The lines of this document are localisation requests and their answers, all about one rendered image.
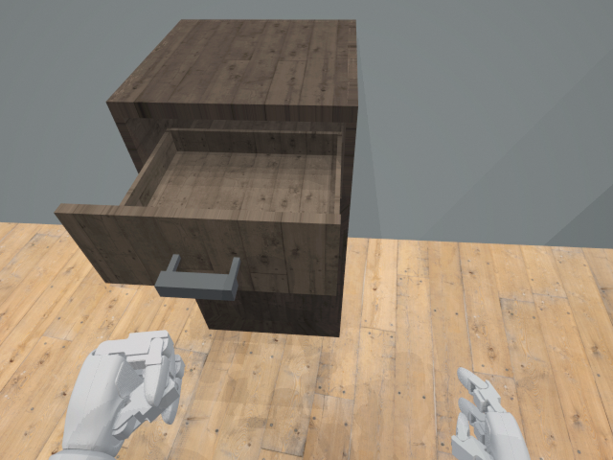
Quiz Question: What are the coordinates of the cabinet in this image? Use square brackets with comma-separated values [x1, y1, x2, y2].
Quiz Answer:
[106, 19, 358, 337]

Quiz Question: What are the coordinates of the left robot hand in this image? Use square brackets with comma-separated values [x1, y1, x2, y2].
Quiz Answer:
[62, 330, 186, 457]

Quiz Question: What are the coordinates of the right robot hand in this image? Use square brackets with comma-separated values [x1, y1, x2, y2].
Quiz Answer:
[451, 367, 531, 460]

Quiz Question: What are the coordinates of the handle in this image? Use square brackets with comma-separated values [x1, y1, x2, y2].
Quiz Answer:
[154, 254, 240, 301]

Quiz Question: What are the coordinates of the drawer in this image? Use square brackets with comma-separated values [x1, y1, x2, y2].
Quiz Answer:
[54, 128, 342, 296]

